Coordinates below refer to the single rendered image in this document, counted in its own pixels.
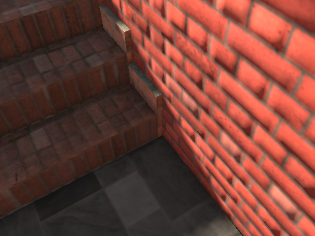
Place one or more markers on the stairs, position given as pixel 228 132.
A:
pixel 67 106

